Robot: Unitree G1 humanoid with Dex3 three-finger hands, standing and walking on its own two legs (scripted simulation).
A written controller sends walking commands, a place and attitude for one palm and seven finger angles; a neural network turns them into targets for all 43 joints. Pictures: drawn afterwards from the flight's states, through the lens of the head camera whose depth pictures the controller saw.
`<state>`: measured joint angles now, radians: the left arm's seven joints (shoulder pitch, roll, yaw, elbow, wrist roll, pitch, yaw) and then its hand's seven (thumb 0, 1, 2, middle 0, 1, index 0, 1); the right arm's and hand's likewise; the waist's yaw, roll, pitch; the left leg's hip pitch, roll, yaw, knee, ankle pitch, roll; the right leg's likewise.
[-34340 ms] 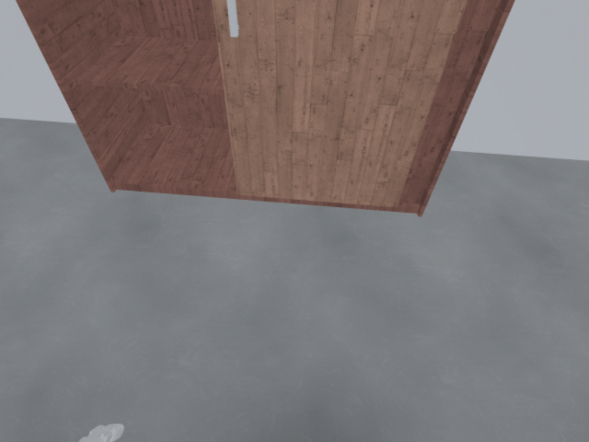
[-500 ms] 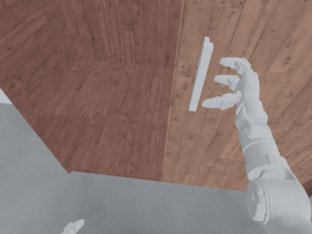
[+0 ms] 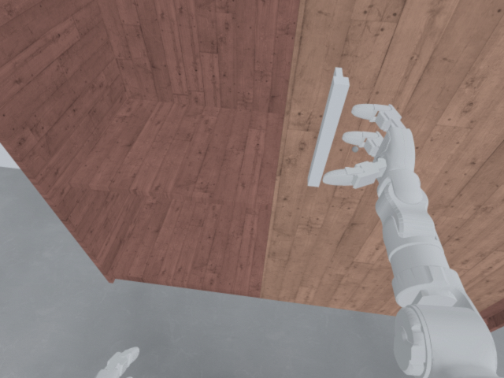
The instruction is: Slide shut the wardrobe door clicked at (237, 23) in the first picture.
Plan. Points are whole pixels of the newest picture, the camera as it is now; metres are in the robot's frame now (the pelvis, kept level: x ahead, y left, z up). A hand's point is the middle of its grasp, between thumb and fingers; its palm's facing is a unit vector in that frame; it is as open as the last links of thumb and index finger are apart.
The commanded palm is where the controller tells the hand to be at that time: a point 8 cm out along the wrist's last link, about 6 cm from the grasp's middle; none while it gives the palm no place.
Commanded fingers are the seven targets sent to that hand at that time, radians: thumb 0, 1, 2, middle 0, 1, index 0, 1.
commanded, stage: move the hooked fingers beside the handle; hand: right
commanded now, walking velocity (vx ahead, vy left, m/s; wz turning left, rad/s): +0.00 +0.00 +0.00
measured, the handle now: (324, 132) +0.49 -0.06 +0.14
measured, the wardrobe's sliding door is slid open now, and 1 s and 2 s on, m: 0.61 0.61 0.61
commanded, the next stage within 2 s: none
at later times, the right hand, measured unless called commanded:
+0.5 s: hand (367, 150) +0.44 -0.12 +0.16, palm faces +0.04 +1.00 +0.01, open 14.0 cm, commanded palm +0.42 -0.18 +0.15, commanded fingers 0.00 0.50 -0.30 0.30 1.20 0.30 1.20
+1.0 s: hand (378, 151) +0.44 -0.14 +0.16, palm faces +0.03 +1.00 +0.00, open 14.0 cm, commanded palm +0.42 -0.19 +0.15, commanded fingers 0.00 0.50 -0.30 0.30 1.20 0.30 1.20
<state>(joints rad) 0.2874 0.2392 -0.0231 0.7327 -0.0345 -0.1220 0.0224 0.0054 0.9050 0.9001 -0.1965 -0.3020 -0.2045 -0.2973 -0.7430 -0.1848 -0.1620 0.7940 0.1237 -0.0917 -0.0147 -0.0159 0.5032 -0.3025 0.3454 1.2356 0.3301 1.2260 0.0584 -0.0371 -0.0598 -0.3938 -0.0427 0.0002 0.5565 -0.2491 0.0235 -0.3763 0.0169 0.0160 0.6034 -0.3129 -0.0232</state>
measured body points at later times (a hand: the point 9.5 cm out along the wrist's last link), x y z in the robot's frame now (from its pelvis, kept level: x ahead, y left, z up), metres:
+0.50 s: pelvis +0.00 +0.01 +0.00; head +0.02 +0.01 +0.45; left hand +0.10 +0.26 -0.11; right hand +0.43 -0.18 +0.16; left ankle +0.02 +0.11 -0.73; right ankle +0.00 -0.10 -0.73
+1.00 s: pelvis +0.00 -0.01 +0.00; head +0.02 +0.00 +0.45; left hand +0.10 +0.25 -0.11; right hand +0.43 -0.20 +0.16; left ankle +0.02 +0.11 -0.73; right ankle +0.00 -0.10 -0.73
